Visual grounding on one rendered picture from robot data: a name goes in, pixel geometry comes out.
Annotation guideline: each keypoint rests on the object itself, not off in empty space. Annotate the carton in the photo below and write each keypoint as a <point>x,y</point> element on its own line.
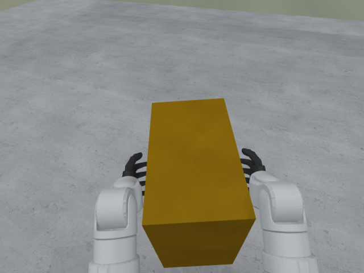
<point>197,208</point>

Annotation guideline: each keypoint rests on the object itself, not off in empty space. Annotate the right robot forearm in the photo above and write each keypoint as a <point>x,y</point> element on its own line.
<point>284,224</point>

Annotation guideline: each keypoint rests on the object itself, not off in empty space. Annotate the robot left hand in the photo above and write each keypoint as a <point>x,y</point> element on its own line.
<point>131,168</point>

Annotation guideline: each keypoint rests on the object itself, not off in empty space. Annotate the robot right hand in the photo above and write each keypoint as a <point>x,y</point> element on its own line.
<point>255,163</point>

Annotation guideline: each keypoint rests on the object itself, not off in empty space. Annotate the left robot forearm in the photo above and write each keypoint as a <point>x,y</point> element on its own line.
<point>115,228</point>

